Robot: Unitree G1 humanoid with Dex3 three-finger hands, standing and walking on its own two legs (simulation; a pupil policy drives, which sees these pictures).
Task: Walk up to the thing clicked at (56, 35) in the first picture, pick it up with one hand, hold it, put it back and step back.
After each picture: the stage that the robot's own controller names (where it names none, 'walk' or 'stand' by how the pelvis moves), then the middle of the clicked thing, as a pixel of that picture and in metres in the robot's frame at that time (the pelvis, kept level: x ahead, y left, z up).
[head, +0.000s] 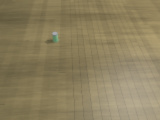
stand; (55, 37) +1.53 +0.28 -0.72
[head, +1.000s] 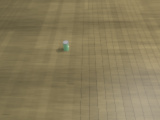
walk; (66, 45) +1.42 +0.24 -0.72
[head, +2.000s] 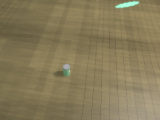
walk; (66, 70) +0.94 +0.16 -0.70
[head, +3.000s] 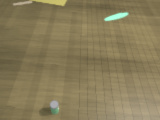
walk; (54, 107) +0.58 +0.16 -0.70
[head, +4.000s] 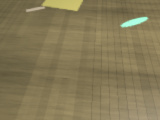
stand; out of the picture +0.40 +0.14 -0.70
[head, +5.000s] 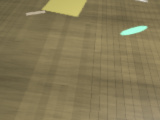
stand; out of the picture +0.36 +0.12 -0.72
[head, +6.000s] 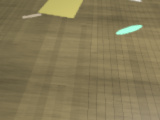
stand; out of the picture +0.38 +0.15 -0.73
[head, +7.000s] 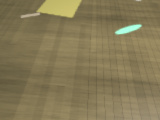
stand; out of the picture +0.36 +0.15 -0.73
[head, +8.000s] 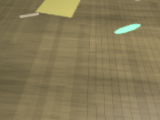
stand; out of the picture +0.36 +0.15 -0.73
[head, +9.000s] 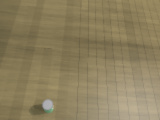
go down; (48, 106) +0.39 +0.15 -0.61
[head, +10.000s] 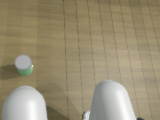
go down; (24, 65) +0.44 +0.19 -0.30
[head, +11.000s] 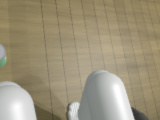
close in; out of the picture +0.44 +0.22 -0.26
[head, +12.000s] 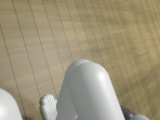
close; out of the picture +0.43 +0.24 -0.23
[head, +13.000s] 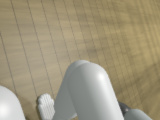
lift; out of the picture +0.41 +0.23 -0.23
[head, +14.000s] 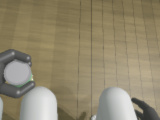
lift; (20, 77) +0.33 +0.20 -0.05
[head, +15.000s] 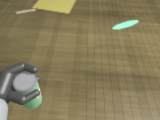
hold; (29, 91) +0.32 +0.17 +0.05
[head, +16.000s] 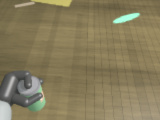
hold; (32, 94) +0.32 +0.17 +0.01
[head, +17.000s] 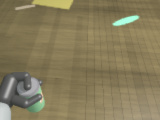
crouch; (32, 95) +0.32 +0.17 +0.01
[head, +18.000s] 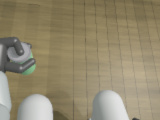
crouch; (23, 59) +0.43 +0.17 -0.09
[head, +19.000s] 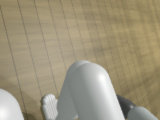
lower; out of the picture +0.42 +0.26 -0.23
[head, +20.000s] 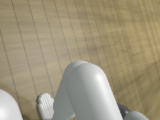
lower; out of the picture +0.43 +0.27 -0.24
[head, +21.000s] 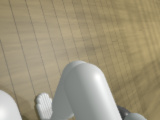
lower; out of the picture +0.43 +0.26 -0.24
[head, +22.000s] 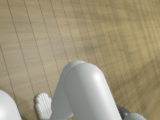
lower; out of the picture +0.43 +0.26 -0.24
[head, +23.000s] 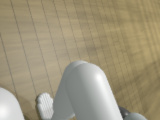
loosen; out of the picture +0.43 +0.25 -0.24
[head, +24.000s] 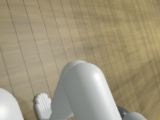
withdraw; out of the picture +0.42 +0.24 -0.24
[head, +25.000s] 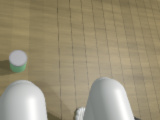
stand; (18, 62) +0.43 +0.20 -0.28
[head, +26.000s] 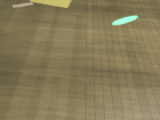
stand; out of the picture +0.37 +0.12 -0.65
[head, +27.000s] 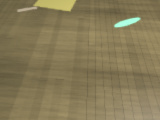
stand; out of the picture +0.38 +0.14 -0.67
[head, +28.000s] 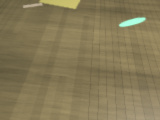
stand; out of the picture +0.38 +0.13 -0.68
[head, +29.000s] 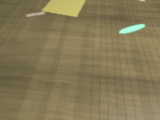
walk; out of the picture +0.39 +0.12 -0.72
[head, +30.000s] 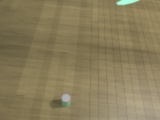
walk; (65, 100) +0.52 +0.06 -0.69
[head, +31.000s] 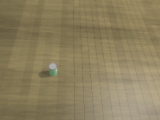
walk; (53, 69) +0.81 +0.17 -0.70
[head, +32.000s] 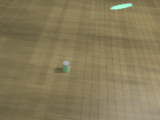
stand; (66, 66) +1.04 +0.12 -0.71
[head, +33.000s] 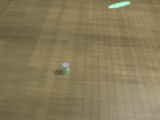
stand; (65, 68) +1.03 +0.12 -0.73
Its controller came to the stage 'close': yes
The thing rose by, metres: 0.72
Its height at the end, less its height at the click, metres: +0.00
